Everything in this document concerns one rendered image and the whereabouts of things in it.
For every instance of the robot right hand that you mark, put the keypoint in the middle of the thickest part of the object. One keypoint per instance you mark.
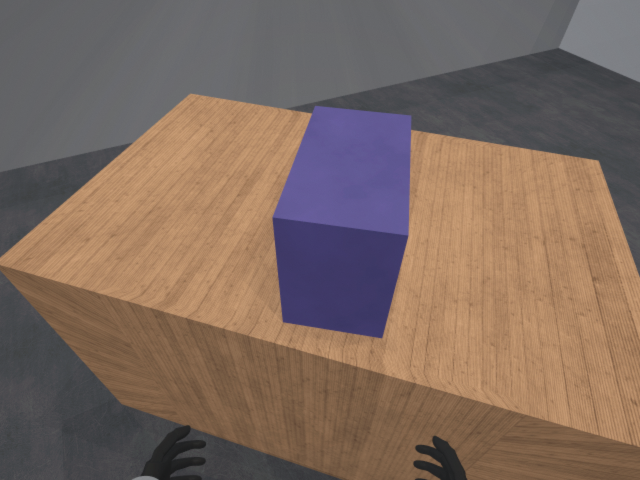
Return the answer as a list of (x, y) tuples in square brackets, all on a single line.
[(444, 454)]

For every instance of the carton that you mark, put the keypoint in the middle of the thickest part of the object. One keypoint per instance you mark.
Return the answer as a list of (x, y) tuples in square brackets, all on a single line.
[(341, 224)]

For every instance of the pedestal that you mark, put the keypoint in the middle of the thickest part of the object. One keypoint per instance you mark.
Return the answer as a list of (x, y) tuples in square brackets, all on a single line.
[(513, 332)]

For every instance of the robot left hand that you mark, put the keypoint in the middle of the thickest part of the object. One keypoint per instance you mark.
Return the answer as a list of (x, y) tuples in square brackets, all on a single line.
[(161, 466)]

